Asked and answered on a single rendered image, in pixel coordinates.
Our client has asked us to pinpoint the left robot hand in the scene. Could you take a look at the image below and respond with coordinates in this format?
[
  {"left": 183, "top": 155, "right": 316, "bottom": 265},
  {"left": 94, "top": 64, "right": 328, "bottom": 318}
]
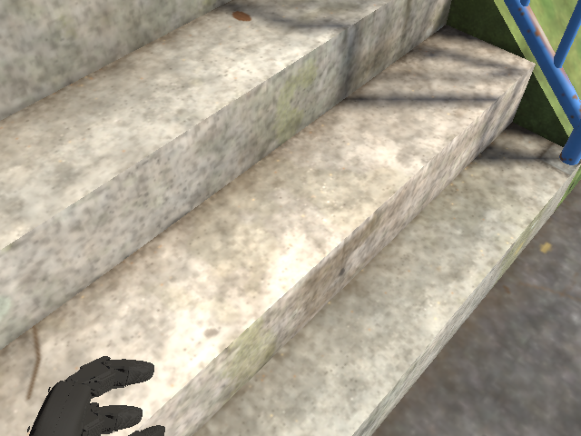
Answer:
[{"left": 27, "top": 356, "right": 165, "bottom": 436}]

